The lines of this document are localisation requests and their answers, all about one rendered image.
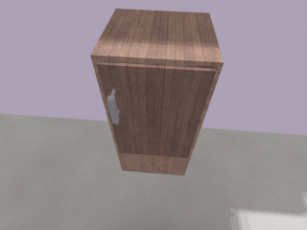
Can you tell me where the handle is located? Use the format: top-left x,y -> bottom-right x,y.
106,88 -> 120,125

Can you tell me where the cupboard door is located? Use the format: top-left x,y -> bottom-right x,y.
97,61 -> 216,158

